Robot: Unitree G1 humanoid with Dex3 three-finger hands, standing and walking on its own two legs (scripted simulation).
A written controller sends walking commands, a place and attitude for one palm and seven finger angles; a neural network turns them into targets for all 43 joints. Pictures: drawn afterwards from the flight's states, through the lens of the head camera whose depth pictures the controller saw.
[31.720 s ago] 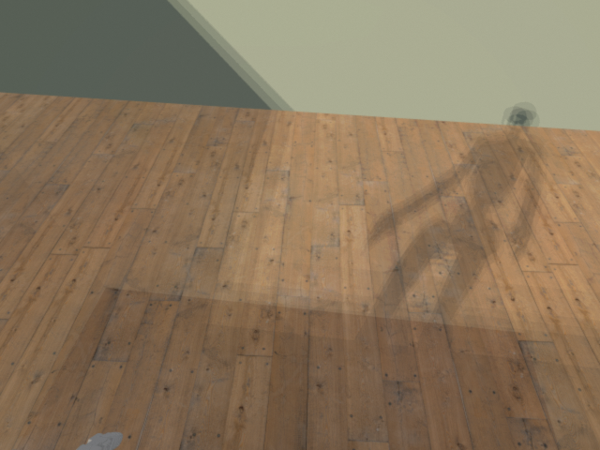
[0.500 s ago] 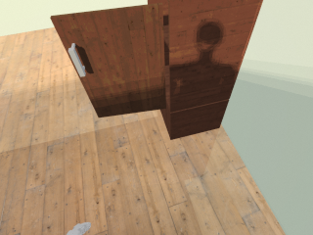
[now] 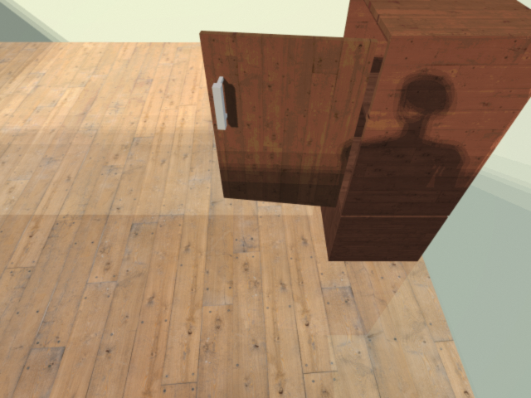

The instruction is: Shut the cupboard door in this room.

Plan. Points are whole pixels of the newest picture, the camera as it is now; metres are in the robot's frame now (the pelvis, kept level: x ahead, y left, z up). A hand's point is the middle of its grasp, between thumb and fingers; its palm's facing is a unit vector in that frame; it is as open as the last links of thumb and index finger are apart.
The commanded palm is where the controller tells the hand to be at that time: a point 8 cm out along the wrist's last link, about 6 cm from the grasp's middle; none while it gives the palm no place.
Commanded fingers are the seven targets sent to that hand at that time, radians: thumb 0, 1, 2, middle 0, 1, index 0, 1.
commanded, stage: take the last steps up to it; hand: left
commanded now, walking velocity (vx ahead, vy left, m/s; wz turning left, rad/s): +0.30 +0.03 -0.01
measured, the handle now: (221, 103) +0.81 +0.23 +0.00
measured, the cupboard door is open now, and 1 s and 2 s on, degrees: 84 84 84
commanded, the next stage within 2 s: come to a stop and stand still in 0.64 s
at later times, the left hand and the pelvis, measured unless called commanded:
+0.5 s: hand (170, 338) +0.24 +0.23 -0.18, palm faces -0.04 -0.98 -0.17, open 7.4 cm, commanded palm none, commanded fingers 0.00 0.90 0.90 -0.20 -0.30 -0.20 -0.30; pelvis +0.14 +0.05 -0.01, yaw -2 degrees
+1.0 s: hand (188, 306) +0.31 +0.22 -0.19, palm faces +0.02 -0.98 -0.21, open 7.3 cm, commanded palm none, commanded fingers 0.00 0.90 0.90 -0.20 -0.30 -0.20 -0.30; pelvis +0.28 +0.03 -0.02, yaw -3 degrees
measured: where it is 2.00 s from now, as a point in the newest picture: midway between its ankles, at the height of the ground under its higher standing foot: (279, 394)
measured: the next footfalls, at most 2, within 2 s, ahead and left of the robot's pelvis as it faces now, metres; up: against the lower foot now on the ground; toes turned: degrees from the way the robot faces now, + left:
left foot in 0.06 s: +0.06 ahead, +0.13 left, +0.00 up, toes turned +7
right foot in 0.62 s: +0.33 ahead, -0.07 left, +0.00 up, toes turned -10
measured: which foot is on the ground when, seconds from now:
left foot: up 0.00-0.04, down 0.06-0.62, up 0.64-0.98, down 1.00-1.00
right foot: down 0.00-0.08, up 0.10-0.60, down 0.62-1.00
